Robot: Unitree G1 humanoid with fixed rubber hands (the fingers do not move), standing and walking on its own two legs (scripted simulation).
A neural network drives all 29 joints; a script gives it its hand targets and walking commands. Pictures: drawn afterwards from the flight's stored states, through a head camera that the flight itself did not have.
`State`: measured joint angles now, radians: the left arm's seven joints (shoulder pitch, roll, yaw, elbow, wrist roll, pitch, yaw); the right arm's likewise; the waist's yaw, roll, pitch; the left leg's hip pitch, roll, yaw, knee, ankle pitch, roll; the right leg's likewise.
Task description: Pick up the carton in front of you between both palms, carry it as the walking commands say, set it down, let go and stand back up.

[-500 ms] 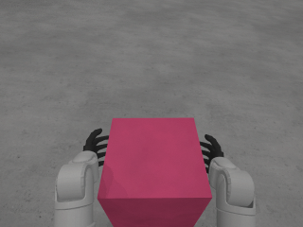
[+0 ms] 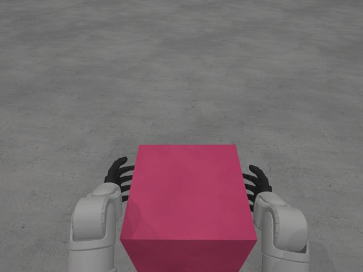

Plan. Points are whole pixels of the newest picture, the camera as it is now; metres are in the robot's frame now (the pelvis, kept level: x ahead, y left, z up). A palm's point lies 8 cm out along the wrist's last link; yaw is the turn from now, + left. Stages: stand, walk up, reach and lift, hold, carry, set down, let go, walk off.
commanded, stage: carry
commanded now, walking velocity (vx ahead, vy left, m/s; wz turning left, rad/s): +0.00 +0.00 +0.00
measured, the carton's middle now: (187, 215) +0.26 -0.01 +0.01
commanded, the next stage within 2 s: hold in 1.74 s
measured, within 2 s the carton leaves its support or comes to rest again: neither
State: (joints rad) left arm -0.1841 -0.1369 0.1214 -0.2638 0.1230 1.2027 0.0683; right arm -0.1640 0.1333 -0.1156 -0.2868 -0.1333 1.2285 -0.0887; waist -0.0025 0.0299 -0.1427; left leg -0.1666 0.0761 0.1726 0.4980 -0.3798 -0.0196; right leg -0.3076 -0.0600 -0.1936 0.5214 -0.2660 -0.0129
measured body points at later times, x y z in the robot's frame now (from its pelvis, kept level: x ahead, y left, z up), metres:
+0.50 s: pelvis -0.01 +0.00 +0.00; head -0.04 +0.00 +0.45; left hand +0.26 +0.15 +0.09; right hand +0.26 -0.15 +0.08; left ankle -0.08 +0.11 -0.73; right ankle +0.00 -0.11 -0.73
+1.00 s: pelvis -0.04 +0.01 +0.00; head -0.08 +0.00 +0.45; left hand +0.23 +0.16 +0.06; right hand +0.23 -0.14 +0.05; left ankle -0.08 +0.11 -0.73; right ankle +0.00 -0.11 -0.73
